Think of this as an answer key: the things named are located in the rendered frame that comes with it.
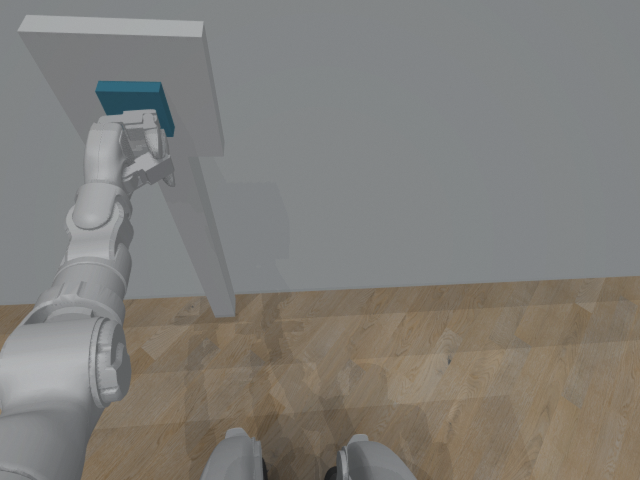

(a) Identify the button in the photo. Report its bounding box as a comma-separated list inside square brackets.
[95, 81, 175, 137]

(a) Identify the robot right thigh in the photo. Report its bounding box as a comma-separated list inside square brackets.
[336, 441, 417, 480]

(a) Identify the left robot hand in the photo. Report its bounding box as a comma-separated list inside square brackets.
[83, 109, 175, 200]

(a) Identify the robot thigh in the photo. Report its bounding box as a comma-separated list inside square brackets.
[199, 436, 263, 480]
[336, 441, 417, 480]

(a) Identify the robot left forearm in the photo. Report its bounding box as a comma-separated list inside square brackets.
[0, 182, 134, 411]

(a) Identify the robot left thigh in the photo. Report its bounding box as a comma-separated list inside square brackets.
[199, 436, 263, 480]

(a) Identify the panel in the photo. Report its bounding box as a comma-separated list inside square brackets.
[17, 15, 236, 318]

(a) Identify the left robot upper arm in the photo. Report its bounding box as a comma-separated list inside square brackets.
[0, 317, 132, 480]

